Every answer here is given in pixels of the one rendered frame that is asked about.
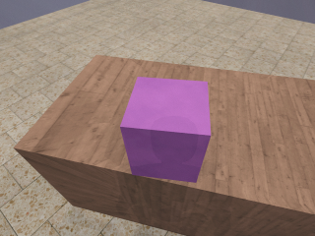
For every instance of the pedestal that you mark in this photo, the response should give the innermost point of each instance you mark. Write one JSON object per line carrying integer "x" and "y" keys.
{"x": 258, "y": 173}

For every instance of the carton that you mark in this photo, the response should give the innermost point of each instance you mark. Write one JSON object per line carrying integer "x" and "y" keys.
{"x": 166, "y": 128}

